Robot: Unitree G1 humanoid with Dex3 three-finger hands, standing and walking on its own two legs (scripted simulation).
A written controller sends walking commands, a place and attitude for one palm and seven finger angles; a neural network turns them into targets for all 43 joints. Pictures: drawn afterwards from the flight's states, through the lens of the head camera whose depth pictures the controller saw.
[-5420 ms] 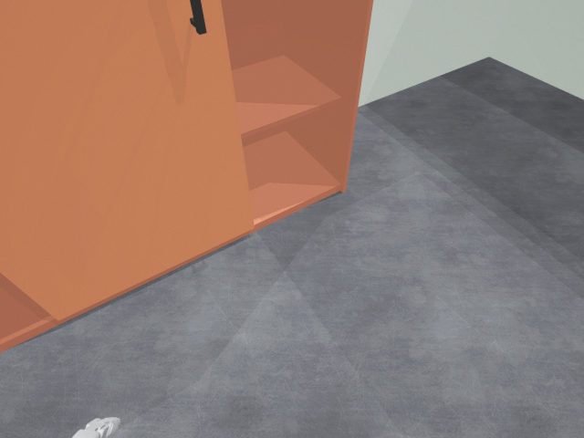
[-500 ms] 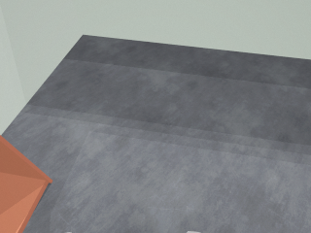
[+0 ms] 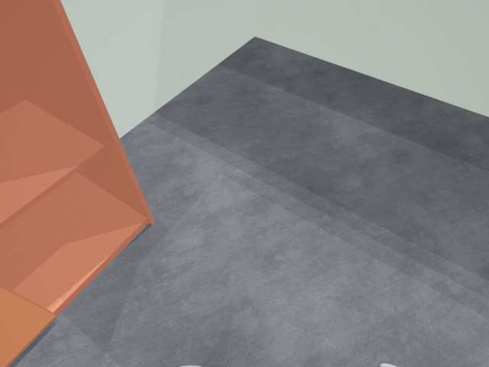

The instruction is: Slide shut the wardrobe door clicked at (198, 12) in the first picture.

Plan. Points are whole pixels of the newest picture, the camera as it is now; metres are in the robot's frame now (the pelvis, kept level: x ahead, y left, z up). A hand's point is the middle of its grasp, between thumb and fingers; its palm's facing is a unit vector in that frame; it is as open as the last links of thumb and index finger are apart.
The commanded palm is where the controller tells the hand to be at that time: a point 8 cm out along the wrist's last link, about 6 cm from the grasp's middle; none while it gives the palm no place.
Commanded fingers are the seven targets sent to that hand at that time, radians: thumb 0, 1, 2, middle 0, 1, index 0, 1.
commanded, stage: turn to face it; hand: left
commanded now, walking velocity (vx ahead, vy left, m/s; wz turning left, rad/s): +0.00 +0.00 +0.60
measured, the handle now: out of the picture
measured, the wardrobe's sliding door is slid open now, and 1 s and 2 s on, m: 0.49 0.49 0.49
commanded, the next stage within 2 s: take the last steps up to it in 1.58 s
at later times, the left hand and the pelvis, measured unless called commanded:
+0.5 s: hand out of the picture +0.06 +0.22 -0.13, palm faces +0.26 -0.92 -0.30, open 7.4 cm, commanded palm none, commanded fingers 0.00 0.90 0.90 -0.20 -0.30 -0.20 -0.30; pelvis -0.01 -0.01 +0.00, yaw +16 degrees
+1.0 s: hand out of the picture -0.14 +0.24 -0.17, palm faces +0.58 -0.77 -0.27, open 7.4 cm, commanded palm none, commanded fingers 0.00 0.90 0.90 -0.20 -0.30 -0.20 -0.30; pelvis -0.05 +0.02 +0.00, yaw +35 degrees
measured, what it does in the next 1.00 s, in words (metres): steps on the spot, turning left: left foot, then right foot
